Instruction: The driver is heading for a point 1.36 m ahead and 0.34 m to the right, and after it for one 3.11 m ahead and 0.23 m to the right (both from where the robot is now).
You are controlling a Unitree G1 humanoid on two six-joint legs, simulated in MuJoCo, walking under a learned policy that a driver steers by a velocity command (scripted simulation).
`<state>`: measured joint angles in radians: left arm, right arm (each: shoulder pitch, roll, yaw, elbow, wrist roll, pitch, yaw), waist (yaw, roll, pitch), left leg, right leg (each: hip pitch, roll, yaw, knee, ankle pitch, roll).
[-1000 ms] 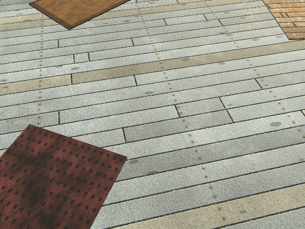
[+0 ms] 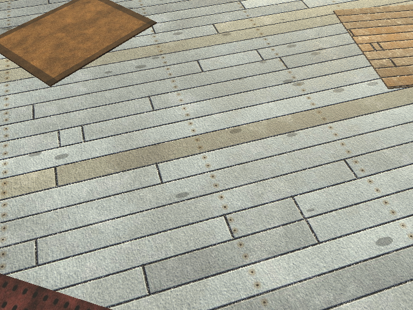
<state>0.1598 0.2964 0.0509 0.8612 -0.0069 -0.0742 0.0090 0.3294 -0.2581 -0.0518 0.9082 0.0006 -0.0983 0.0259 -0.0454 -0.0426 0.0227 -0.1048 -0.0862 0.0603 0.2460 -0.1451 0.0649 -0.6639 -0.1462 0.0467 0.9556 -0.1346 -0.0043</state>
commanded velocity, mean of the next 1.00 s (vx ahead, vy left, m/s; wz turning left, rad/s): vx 0.50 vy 0.00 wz -0.09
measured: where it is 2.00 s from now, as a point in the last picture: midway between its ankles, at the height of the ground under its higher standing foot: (248, 165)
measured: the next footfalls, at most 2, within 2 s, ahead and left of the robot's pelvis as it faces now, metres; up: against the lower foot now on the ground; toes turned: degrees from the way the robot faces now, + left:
right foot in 0.26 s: +0.34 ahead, -0.15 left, +0.00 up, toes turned -2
left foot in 0.80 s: +0.64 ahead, +0.09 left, +0.00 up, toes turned +1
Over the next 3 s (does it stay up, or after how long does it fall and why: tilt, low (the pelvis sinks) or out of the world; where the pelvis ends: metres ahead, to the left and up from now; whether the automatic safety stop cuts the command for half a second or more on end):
stays up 1.33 -0.32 0.00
